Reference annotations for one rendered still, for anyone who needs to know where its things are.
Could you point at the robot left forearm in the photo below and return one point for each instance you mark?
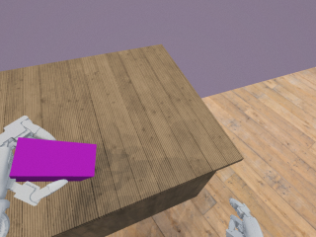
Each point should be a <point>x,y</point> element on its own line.
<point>4,219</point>

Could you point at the right robot hand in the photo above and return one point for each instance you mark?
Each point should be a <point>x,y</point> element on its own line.
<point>247,227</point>

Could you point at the sponge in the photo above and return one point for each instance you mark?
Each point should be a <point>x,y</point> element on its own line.
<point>42,160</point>

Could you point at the table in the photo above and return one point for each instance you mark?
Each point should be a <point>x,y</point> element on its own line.
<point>158,144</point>

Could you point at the left robot hand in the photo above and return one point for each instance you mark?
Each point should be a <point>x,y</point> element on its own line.
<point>28,192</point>

